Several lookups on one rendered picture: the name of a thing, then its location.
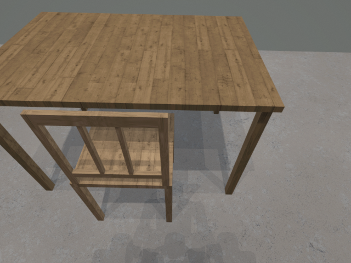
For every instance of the table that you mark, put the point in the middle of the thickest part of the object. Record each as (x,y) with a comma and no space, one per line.
(136,61)

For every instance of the chair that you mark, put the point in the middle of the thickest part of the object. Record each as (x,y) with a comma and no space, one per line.
(121,150)

